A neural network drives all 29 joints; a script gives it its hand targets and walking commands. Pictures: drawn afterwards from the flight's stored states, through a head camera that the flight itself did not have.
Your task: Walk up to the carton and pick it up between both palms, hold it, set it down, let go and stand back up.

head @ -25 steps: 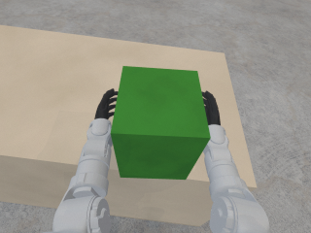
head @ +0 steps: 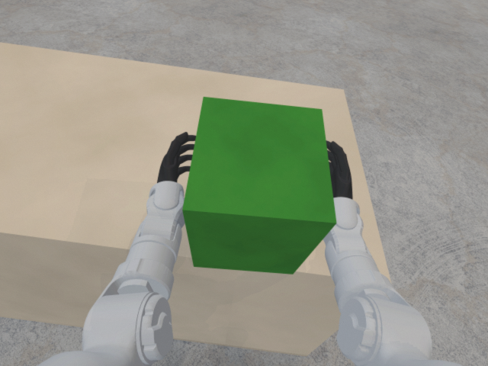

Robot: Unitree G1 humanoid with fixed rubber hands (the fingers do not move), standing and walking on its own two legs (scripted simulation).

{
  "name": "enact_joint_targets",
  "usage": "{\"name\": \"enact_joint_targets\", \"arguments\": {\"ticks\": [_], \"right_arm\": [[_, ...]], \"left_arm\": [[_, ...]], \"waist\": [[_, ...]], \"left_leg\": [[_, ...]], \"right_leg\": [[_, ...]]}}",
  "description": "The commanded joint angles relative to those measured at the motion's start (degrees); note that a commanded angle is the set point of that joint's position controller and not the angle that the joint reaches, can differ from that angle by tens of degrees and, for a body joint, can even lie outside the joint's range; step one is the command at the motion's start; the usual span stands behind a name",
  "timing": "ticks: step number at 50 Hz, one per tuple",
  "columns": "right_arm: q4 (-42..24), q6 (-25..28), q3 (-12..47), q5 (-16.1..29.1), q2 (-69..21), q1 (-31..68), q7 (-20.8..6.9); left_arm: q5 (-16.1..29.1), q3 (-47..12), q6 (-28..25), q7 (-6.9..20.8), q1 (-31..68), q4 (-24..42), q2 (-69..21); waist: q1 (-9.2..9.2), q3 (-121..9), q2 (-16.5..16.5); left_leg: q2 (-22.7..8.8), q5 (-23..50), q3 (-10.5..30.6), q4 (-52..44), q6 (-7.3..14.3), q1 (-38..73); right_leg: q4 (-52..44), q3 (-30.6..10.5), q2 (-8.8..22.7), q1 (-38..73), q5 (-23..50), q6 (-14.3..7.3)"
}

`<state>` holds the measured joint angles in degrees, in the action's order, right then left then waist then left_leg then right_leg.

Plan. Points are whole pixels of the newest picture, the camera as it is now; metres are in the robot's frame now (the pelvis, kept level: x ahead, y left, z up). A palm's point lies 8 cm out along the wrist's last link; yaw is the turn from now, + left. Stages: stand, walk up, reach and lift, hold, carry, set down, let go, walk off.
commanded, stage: reach and lift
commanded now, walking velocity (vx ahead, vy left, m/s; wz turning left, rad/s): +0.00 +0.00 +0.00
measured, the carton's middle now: (252, 194) +0.39 -0.01 +0.06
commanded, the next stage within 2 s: none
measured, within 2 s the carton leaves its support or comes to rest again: neither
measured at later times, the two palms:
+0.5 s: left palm (173, 171) +0.40 +0.13 +0.10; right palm (340, 182) +0.38 -0.16 +0.11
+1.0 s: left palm (160, 138) +0.39 +0.14 +0.17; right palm (350, 149) +0.38 -0.15 +0.19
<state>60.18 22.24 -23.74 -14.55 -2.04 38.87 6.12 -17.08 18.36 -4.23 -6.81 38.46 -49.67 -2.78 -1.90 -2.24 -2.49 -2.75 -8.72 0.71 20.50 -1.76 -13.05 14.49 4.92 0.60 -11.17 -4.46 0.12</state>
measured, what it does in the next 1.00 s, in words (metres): stands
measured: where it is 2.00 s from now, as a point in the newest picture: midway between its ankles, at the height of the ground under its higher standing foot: outside the picture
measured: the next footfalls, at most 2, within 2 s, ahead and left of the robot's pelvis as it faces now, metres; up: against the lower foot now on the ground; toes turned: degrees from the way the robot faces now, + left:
none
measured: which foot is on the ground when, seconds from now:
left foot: down 0.00-1.00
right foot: down 0.00-1.00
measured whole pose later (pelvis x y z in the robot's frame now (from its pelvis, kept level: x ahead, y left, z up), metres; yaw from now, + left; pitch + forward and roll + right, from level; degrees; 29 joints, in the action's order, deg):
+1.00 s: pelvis +0.01 +0.02 +0.00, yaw +0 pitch -6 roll -1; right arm 36.2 -15.2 -2.5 12.4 3.8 41.6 11.2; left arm -12.9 11.5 35.0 -5.5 37.0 -19.5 0.3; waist -6.3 0.0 -3.0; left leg -1.5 -11.8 -0.1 21.7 -0.5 -3.4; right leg 16.4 4.1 2.0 -2.0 -7.8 1.7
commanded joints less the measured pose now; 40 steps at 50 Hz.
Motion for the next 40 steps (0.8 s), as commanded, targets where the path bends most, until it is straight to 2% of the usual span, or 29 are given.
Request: {"name": "enact_joint_targets", "arguments": {"ticks": [1, 4, 11, 15, 18, 22, 24, 27, 31, 33, 36, 40], "right_arm": [[-3.94, 6.37, 13.85, -7.47, -29.59, 45.78, -6.77], [-3.13, 5.6, 11.21, -7.71, -29.1, 48.16, -6.95], [-2.44, 2.37, 11.81, -4.22, -29.27, 51.86, -7.71], [-5.11, 0.28, 15.47, -1.39, -30.79, 53.38, -7.78], [-7.05, -1.85, 18.18, 0.36, -31.57, 54.22, -7.59], [-11.01, -5.17, 23.21, 3.94, -33.87, 54.15, -6.87], [-12.96, -7.34, 26.07, 6.06, -35.04, 53.44, -6.34], [-16.82, -11.59, 30.87, 11.09, -35.63, 52.04, -5.37], [-23.9, -19.16, 37.22, 18.96, -36.12, 51.08, -3.95], [-28.52, -22.4, 39.56, 22.46, -36.15, 52.02, -3.39], [-34.25, -26.64, 42.03, 26.93, -35.51, 50.56, -2.18], [-40.57, -31.16, 44.63, 30.19, -34.44, 49.02, -0.78]], "left_arm": [[-1.93, -16.05, -7.98, 7.2, 49.51, 5.03, -33.69], [-2.55, -14.08, -7.63, 7.04, 52.35, 3.77, -32.95], [-0.55, -13.22, -6.04, 5.69, 56.87, 1.96, -31.22], [2.37, -16.16, -5.08, 5.09, 57.84, 2.92, -32.31], [4.26, -17.22, -4.18, 5.14, 57.43, 2.49, -32.81], [7.16, -20.82, -2.3, 5.66, 57.47, 5.68, -34.29], [8.44, -22.22, -0.89, 5.92, 57.75, 8.52, -35.42], [11.24, -26.48, 2.82, 6.22, 57.7, 14.96, -36.67], [13.72, -31.51, 10.76, 6.38, 57.44, 25.29, -37.24], [14.4, -33.1, 14.74, 6.4, 56.85, 30.31, -37.49], [14.43, -34.62, 19.83, 6.8, 54.87, 37.33, -36.51], [13.42, -35.19, 25.54, 7.51, 50.85, 42.95, -36.17]], "waist": [[0.04, -31.02, 2.21], [1.3, -30.71, 2.3], [2.99, -34.32, 3.88], [2.87, -39.9, 3.6], [2.64, -41.0, 2.15], [1.03, -43.12, 0.81], [0.43, -42.93, 0.36], [-1.67, -42.32, 0.89], [-3.71, -37.76, 2.7], [-4.33, -36.91, 3.08], [-4.95, -34.65, 5.07], [-5.07, -31.86, 5.91]], "left_leg": [[2.23, 1.78, -6.78, -5.26, -0.59, 1.17], [2.48, -1.72, -7.93, -6.14, -0.24, 1.02], [2.77, -3.93, -8.34, -5.2, 0.48, 1.07], [2.98, -0.06, -7.53, -3.6, 0.47, 2.63], [3.11, 1.66, -6.97, -2.78, 0.98, 1.75], [3.79, 6.58, -5.78, -1.43, 0.96, 2.77], [3.97, 8.95, -4.77, -0.83, 0.9, 3.08], [4.25, 13.18, -3.18, 0.1, 0.54, 5.08], [5.04, 15.38, -0.96, 0.91, -0.11, 7.93], [5.36, 16.26, 0.11, 1.3, -0.38, 9.76], [5.85, 20.18, 1.21, 1.73, -1.08, 12.22], [5.78, 23.19, 2.09, 1.81, -1.68, 15.43]], "right_leg": [[2.01, 2.19, -1.28, 15.98, 7.59, 0.02], [1.02, 2.01, -1.37, 14.66, 2.58, 0.01], [1.03, 1.13, -1.26, 13.21, -1.8, -0.15], [2.09, 0.55, -1.31, 14.19, 1.71, 0.05], [3.07, 0.2, -1.05, 15.39, 4.78, 0.65], [4.65, -0.62, -1.01, 18.26, 12.62, 1.63], [5.04, -1.18, -1.01, 19.4, 16.19, 1.83], [5.45, -1.52, -1.37, 20.54, 20.54, 2.47], [5.15, -1.87, -1.76, 19.53, 19.55, 2.99], [4.9, -1.81, -2.17, 18.73, 18.27, 3.0], [4.93, -2.02, -2.53, 18.76, 20.37, 2.85], [4.82, -1.93, -3.57, 18.52, 20.86, 2.69]]}}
